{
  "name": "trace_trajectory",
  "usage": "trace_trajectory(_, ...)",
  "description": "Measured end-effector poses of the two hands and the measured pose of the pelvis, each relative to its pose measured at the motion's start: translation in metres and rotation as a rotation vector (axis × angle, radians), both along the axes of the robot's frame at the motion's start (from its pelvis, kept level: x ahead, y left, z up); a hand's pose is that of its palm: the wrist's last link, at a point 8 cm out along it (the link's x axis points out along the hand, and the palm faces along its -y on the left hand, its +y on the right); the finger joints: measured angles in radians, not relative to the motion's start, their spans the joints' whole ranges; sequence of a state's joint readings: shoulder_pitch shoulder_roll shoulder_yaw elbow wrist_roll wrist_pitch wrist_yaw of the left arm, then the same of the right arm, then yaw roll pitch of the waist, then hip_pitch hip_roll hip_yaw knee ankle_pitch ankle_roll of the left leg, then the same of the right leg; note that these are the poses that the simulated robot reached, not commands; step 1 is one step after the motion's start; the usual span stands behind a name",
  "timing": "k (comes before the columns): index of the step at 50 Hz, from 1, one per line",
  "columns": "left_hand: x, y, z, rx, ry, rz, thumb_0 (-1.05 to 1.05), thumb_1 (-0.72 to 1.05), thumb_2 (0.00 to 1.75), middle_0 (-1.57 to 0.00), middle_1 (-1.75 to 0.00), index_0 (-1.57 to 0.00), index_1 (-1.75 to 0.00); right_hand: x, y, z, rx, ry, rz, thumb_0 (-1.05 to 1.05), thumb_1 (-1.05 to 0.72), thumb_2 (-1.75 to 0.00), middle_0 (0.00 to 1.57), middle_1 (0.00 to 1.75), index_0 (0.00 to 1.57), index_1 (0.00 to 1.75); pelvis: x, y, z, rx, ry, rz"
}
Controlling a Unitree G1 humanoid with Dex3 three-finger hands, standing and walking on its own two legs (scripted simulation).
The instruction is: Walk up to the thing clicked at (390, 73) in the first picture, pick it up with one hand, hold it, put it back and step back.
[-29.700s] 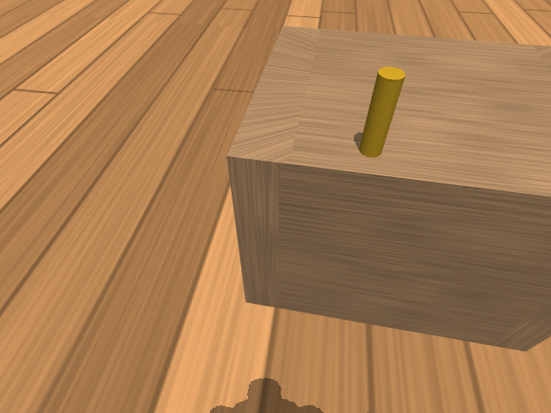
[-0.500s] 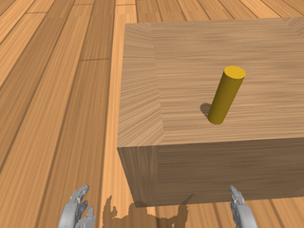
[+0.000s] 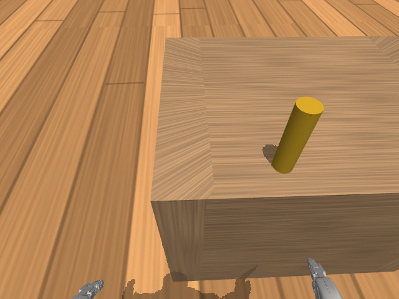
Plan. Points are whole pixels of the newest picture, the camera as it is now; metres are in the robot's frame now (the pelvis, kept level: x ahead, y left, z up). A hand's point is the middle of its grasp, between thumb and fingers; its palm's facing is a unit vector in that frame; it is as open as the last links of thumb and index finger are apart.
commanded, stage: home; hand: right
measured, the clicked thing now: (294, 139) +0.44 -0.19 +0.08
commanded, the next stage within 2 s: stand in 1.74 s
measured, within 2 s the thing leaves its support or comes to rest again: neither
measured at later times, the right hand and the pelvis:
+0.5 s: hand out of the picture +0.03 -0.25 -0.14, palm faces -0.07 +0.93 -0.37, open 17.5 cm; pelvis -0.03 +0.01 +0.01, yaw +1 degrees
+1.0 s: hand out of the picture +0.06 -0.26 -0.14, palm faces -0.07 +0.93 -0.37, open 17.5 cm; pelvis -0.02 +0.00 +0.01, yaw +2 degrees
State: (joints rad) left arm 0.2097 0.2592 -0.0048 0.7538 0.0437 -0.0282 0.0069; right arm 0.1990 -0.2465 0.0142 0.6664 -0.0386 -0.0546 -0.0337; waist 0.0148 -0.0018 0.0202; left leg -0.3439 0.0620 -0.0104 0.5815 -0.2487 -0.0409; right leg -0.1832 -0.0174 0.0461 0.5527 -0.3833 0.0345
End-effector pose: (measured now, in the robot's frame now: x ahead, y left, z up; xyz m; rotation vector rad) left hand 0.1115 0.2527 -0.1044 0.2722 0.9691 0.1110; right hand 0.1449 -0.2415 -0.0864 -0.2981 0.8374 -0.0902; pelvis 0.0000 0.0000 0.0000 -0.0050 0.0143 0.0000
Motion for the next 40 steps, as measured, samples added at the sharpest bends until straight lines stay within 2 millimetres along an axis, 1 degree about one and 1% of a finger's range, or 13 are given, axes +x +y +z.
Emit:
trace_trajectory(6,-0.03,0.04,-0.002,0.071,0.067,0.053,0.0,0.9,0.9,-0.21,-0.3,-0.21,-0.3,-0.034,-0.04,-0.004,-0.087,0.127,-0.039,-0.01,0.59,-0.01,0.06,0.04,0.05,0.04,-0.005,0.002,-0.001,-0.007,-0.032,0.009)
trace_trajectory(10,-0.054,0.056,-0.004,0.098,0.139,0.066,0.0,0.9,0.9,-0.21,-0.3,-0.2,-0.3,-0.06,-0.056,-0.004,-0.123,0.204,-0.071,-0.01,0.59,-0.01,0.05,0.04,0.05,0.04,-0.012,0.003,0.001,-0.012,-0.045,0.012)
trace_trajectory(15,-0.083,0.063,-0.009,0.095,0.227,0.073,0.0,0.9,0.9,-0.2,-0.3,-0.2,-0.3,-0.09,-0.062,-0.006,-0.136,0.293,-0.097,-0.01,0.58,-0.02,0.05,0.04,0.05,0.04,-0.021,0.006,0.004,-0.016,-0.057,0.013)
trace_trajectory(18,-0.097,0.062,-0.011,0.083,0.272,0.074,0.0,0.9,0.9,-0.2,-0.3,-0.2,-0.3,-0.104,-0.06,-0.008,-0.131,0.339,-0.103,0.0,0.57,-0.03,0.05,0.04,0.05,0.04,-0.025,0.007,0.006,-0.017,-0.059,0.015)
trace_trajectory(21,-0.109,0.059,-0.013,0.071,0.306,0.079,0.0,0.9,0.9,-0.2,-0.3,-0.2,-0.3,-0.114,-0.057,-0.011,-0.121,0.376,-0.106,0.0,0.57,-0.03,0.06,0.04,0.05,0.04,-0.028,0.007,0.008,-0.015,-0.061,0.016)
trace_trajectory(25,-0.121,0.055,-0.013,0.064,0.334,0.088,0.0,0.9,0.9,-0.21,-0.3,-0.21,-0.3,-0.12,-0.054,-0.015,-0.104,0.4,-0.105,0.0,0.56,-0.04,0.06,0.04,0.05,0.05,-0.03,0.006,0.009,-0.014,-0.063,0.019)
trace_trajectory(29,-0.127,0.052,-0.013,0.061,0.346,0.101,0.0,0.9,0.9,-0.21,-0.3,-0.21,-0.3,-0.119,-0.052,-0.017,-0.091,0.403,-0.101,0.0,0.55,-0.04,0.06,0.05,0.05,0.05,-0.031,0.004,0.01,-0.013,-0.067,0.023)
trace_trajectory(35,-0.127,0.051,-0.011,0.067,0.35,0.116,0.0,0.9,0.9,-0.21,-0.3,-0.21,-0.3,-0.112,-0.053,-0.019,-0.083,0.398,-0.098,0.0,0.55,-0.05,0.06,0.05,0.05,0.05,-0.03,0.001,0.01,-0.011,-0.064,0.027)
trace_trajectory(40,-0.122,0.05,-0.009,0.075,0.35,0.119,0.0,0.9,0.9,-0.21,-0.3,-0.21,-0.3,-0.104,-0.057,-0.019,-0.084,0.393,-0.101,0.0,0.54,-0.05,0.06,0.05,0.05,0.05,-0.027,-0.001,0.011,-0.011,-0.061,0.027)
